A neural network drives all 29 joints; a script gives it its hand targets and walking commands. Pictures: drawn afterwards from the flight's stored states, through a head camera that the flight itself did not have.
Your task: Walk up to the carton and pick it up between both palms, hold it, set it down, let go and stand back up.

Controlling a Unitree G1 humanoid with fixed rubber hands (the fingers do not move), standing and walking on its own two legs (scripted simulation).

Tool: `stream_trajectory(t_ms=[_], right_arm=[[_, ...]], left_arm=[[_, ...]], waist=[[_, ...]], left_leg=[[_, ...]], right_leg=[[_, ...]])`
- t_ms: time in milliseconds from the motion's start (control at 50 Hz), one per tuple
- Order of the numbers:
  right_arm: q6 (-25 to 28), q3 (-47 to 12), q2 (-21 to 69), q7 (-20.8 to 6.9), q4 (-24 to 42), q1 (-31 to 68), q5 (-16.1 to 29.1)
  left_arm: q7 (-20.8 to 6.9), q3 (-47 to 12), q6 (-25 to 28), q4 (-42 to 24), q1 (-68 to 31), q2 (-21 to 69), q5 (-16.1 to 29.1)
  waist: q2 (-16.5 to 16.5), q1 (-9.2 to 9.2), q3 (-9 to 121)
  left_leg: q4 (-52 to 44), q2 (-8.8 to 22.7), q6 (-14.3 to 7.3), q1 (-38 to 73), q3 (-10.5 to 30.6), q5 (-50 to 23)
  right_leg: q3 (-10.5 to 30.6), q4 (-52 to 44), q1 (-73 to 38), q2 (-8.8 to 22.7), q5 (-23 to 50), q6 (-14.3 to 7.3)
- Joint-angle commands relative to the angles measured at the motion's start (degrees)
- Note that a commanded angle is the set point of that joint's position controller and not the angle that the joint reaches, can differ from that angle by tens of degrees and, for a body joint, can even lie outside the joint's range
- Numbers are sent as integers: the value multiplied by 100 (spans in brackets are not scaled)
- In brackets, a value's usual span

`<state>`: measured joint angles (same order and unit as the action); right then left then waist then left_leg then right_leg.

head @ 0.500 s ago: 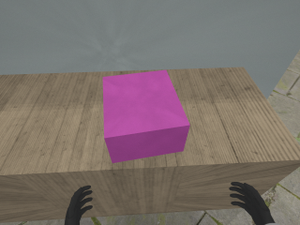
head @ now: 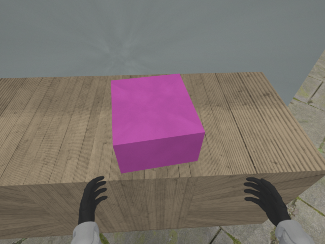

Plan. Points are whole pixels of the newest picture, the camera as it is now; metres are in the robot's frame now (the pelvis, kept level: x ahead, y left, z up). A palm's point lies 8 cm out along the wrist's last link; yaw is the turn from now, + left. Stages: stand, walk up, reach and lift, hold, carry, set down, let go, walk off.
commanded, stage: reach and lift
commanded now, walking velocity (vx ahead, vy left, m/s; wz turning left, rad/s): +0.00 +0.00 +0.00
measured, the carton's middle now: (152, 119) +0.54 +0.06 -0.06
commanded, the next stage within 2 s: none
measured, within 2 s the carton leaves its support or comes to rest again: neither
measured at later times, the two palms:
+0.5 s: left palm (85, 187) +0.25 +0.22 -0.01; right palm (259, 170) +0.30 -0.24 +0.00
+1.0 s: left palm (85, 158) +0.32 +0.22 +0.02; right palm (250, 137) +0.38 -0.23 +0.04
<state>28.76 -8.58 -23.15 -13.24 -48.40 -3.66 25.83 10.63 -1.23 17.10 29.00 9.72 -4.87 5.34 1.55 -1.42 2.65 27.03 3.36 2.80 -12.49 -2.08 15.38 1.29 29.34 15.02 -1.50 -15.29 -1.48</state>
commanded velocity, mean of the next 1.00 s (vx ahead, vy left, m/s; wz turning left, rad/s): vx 0.00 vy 0.00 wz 0.00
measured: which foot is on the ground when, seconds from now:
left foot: down 0.00-1.00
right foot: down 0.00-1.00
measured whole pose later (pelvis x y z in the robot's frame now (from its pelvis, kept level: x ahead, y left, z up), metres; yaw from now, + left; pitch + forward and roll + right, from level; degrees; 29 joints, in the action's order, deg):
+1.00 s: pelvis -0.01 +0.01 +0.00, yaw +0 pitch +12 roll +0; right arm 16.6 -12.1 -27.4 -10.6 -66.9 35.5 28.4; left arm 9.0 2.2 5.3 43.5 -24.1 -7.7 9.4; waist -0.1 -6.2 8.6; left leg 27.1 3.7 2.5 -26.7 -1.9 12.7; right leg 1.8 26.5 28.0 -2.1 -10.9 -1.0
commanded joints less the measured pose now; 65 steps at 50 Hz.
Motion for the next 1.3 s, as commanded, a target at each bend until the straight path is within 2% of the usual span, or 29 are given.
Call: stream_trajectory(t_ms=[0,80,440,560,840,1000,1180,1280], right_arm=[[188,363,-1087,42,612,1257,79],[111,320,-1110,64,401,1599,136],[-89,209,-1210,262,-124,3116,125],[-242,150,-1279,297,-353,3712,185],[-803,48,-1525,255,-948,5390,254],[-1079,-123,-1574,298,-1244,6294,343],[-1336,-167,-1574,426,-1409,7240,394],[-1437,-216,-1574,520,-1583,7774,404]], left_arm=[[33,209,178,-909,-1026,-400,-35],[19,229,45,-878,-1222,-371,-36],[-132,453,-318,-751,-2334,-491,70],[-156,512,-512,-615,-2871,-524,99],[-138,483,-844,184,-4597,-769,283],[-181,448,-924,766,-5533,-1039,498],[-278,337,-846,1313,-6555,-1391,867],[-340,319,-773,1682,-7111,-1617,1030]], waist=[[277,-118,669],[170,-132,802],[243,-136,1713],[199,-172,2020],[124,-379,2900],[238,-547,3318],[304,-597,3882],[340,-608,4235]], left_leg=[[-258,-398,-146,147,-209,-927],[-232,-390,-116,235,-225,-1102],[-131,-440,-3,174,-257,-2078],[-123,-431,24,61,-269,-2234],[-56,-327,49,-302,-274,-2173],[2,-299,36,-700,-278,-2050],[78,-293,16,-1286,-290,-1767],[201,-282,25,-1647,-299,-1780]], right_leg=[[92,-646,-69,-106,763,-38],[50,-618,-73,-127,967,-69],[21,-577,-630,-162,2357,0],[7,-569,-647,-174,2549,23],[-95,-463,-243,-246,2146,91],[-83,-364,-145,-255,2060,176],[-50,-189,-112,-200,1904,278],[-28,-27,-127,-156,2080,347]])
